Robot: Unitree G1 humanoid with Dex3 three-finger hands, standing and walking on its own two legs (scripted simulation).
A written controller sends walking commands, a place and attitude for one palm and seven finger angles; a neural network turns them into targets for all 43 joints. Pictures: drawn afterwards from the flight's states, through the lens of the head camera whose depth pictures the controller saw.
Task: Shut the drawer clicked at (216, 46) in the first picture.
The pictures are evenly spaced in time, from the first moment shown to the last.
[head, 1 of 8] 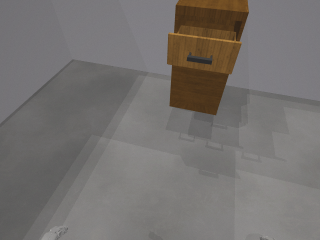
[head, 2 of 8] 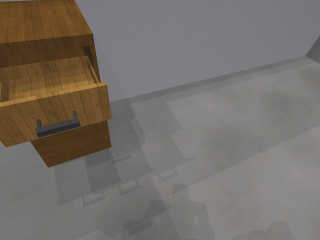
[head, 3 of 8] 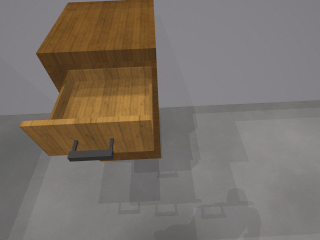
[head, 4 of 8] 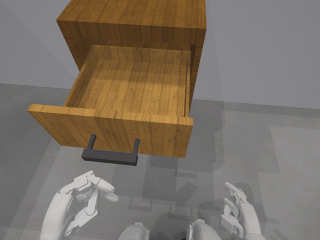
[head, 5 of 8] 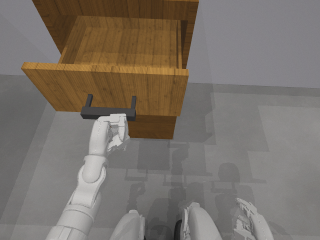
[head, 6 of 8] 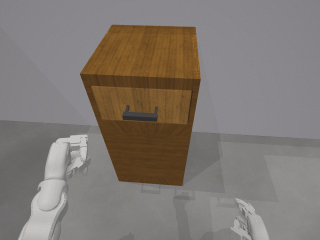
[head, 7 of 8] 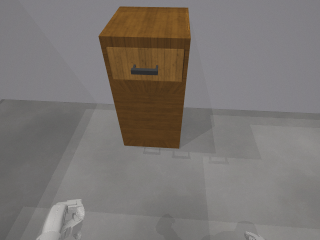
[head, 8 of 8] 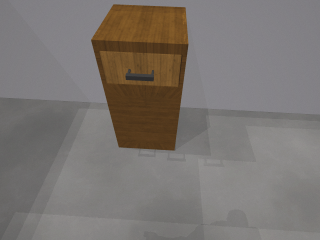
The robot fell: no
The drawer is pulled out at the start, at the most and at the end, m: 0.28 0.28 0.00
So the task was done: yes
